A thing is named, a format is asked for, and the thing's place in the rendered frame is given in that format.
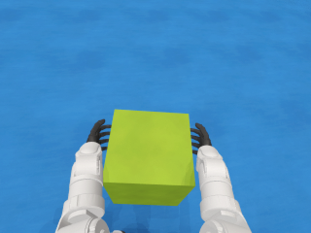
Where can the robot right hand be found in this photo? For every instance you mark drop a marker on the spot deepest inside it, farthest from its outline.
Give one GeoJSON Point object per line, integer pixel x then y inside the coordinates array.
{"type": "Point", "coordinates": [203, 138]}

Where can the left robot forearm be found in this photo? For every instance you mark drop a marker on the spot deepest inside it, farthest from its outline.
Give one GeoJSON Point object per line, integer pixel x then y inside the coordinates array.
{"type": "Point", "coordinates": [85, 197]}

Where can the robot left hand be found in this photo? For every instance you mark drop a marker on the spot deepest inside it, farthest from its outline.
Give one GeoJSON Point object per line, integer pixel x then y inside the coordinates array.
{"type": "Point", "coordinates": [95, 133]}

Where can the carton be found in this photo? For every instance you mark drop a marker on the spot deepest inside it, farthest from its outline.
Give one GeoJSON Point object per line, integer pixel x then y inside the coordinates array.
{"type": "Point", "coordinates": [149, 158]}

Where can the right robot forearm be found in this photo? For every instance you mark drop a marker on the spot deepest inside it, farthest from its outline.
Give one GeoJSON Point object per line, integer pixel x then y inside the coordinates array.
{"type": "Point", "coordinates": [217, 199]}

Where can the robot left upper arm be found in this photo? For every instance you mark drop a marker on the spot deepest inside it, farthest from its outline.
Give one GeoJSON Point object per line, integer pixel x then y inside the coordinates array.
{"type": "Point", "coordinates": [90, 225]}

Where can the robot right upper arm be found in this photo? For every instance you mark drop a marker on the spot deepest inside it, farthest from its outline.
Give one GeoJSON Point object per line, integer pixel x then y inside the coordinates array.
{"type": "Point", "coordinates": [216, 225]}

